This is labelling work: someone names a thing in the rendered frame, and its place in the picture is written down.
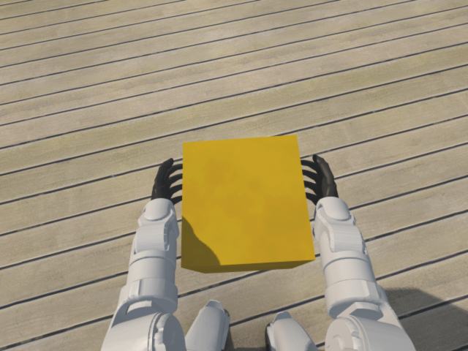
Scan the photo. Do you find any robot left upper arm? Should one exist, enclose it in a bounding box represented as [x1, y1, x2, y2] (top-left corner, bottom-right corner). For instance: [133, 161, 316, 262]
[102, 312, 186, 351]

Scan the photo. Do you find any left robot shin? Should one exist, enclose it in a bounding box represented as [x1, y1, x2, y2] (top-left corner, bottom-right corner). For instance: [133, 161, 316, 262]
[198, 300, 225, 314]

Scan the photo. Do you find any robot left forearm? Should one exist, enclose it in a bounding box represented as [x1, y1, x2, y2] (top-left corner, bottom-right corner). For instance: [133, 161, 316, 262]
[101, 198, 179, 351]

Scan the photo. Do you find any robot right upper arm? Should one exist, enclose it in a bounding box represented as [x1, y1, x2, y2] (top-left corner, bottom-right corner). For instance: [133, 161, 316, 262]
[325, 314, 416, 351]

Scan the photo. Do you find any left robot hand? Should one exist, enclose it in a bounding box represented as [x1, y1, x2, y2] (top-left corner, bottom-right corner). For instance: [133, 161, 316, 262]
[151, 158, 183, 205]

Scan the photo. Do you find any robot right forearm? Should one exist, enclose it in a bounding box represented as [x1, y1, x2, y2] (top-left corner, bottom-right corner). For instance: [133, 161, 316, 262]
[312, 197, 407, 333]

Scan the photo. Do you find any right robot shin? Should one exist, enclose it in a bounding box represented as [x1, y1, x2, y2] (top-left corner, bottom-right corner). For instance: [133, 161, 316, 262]
[273, 312, 292, 324]

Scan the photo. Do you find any right robot hand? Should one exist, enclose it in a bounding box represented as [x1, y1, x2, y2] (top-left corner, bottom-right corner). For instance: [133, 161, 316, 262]
[301, 154, 339, 205]

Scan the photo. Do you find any carton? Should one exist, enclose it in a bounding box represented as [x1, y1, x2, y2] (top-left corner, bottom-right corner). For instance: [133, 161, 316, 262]
[181, 135, 316, 273]

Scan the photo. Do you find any robot shin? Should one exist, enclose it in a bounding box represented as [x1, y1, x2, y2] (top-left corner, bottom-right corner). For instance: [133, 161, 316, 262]
[273, 312, 292, 324]
[198, 300, 225, 314]

